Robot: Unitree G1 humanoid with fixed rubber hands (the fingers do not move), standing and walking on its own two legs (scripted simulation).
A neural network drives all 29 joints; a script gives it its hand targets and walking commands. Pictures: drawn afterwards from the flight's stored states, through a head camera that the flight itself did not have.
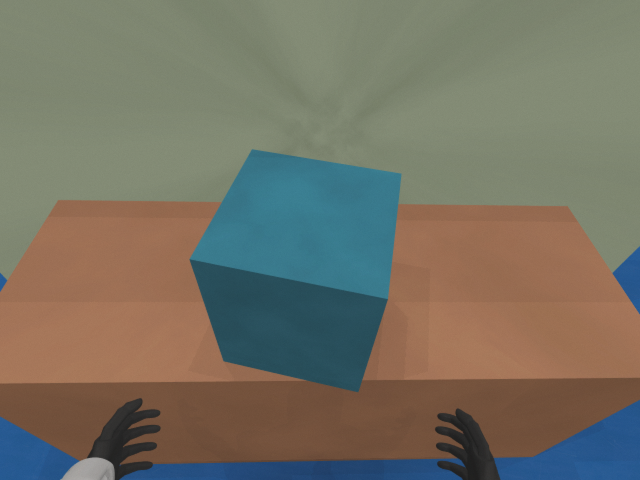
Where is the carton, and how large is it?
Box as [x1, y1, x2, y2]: [189, 149, 400, 391]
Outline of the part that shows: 252,149 189,259 223,360 358,391 387,300 400,183 400,173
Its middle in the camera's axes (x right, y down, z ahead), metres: -0.02 +0.06 +0.63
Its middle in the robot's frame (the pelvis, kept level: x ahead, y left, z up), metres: +0.43 +0.02 -0.04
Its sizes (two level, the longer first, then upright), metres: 0.240 0.233 0.287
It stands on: a pedestal, 0.59 m high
